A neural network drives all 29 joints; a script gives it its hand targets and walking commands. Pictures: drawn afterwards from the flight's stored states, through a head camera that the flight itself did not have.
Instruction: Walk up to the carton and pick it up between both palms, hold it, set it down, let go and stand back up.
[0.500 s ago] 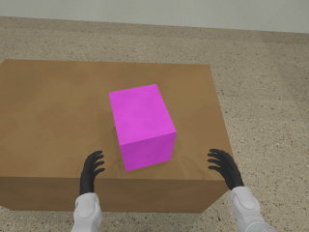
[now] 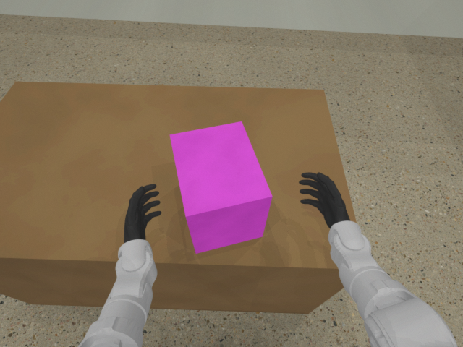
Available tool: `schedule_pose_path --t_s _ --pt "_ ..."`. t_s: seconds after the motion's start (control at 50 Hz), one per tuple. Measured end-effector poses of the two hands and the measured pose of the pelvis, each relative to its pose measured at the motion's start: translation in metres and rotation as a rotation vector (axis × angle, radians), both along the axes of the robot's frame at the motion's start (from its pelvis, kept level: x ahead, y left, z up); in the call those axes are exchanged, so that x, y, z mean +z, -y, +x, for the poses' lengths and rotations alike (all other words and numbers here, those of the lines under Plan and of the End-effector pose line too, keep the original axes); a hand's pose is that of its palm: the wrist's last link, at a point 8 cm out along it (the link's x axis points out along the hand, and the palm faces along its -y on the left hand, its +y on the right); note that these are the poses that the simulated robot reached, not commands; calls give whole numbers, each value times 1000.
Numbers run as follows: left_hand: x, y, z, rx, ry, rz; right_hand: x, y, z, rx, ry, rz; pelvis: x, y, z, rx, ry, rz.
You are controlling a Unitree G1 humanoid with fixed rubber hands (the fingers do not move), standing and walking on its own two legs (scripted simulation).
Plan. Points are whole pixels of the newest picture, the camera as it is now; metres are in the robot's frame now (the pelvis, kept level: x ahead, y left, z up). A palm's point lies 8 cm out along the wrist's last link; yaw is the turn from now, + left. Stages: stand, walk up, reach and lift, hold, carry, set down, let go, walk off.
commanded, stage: reach and lift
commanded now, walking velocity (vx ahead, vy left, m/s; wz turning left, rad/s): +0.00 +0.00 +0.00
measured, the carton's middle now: (218, 188) +0.44 +0.08 -0.08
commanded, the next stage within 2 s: none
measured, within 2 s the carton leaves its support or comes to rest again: neither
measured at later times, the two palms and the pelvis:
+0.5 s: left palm (136, 202) +0.34 +0.22 +0.01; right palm (320, 172) +0.43 -0.13 +0.03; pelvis +0.00 +0.00 +0.00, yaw +0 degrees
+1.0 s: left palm (128, 163) +0.39 +0.23 +0.06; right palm (318, 133) +0.48 -0.11 +0.08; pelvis -0.01 -0.01 -0.01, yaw +1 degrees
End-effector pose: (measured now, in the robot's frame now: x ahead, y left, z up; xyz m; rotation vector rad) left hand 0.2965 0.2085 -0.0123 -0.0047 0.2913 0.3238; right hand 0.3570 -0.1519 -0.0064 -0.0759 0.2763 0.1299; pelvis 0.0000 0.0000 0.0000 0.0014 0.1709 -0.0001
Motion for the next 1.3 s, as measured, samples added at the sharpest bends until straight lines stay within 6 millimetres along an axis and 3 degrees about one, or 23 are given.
schedule_pose_path --t_s 0.34,0.62,0.88,1.02,1.18,1.3 --pt "17 -2 36 12 9 -9 28 -17 55 -7 19 -6 -1 -3 0 1 -76 -15" --pt "26 -8 57 24 13 -15 43 -30 81 -18 15 8 -8 -1 -10 11 -141 -20" --pt "68 -17 88 40 38 -23 76 -34 112 0 -5 22 -14 6 -14 13 -206 -17" --pt "75 -22 98 33 27 -17 87 -38 123 12 -9 17 -14 11 -14 24 -225 -11" --pt "70 -25 109 22 15 -10 83 -47 134 25 -20 3 -12 14 -11 33 -261 -10" --pt "44 -24 104 4 -11 -12 56 -51 130 31 -47 -14 -10 11 -7 38 -288 -11"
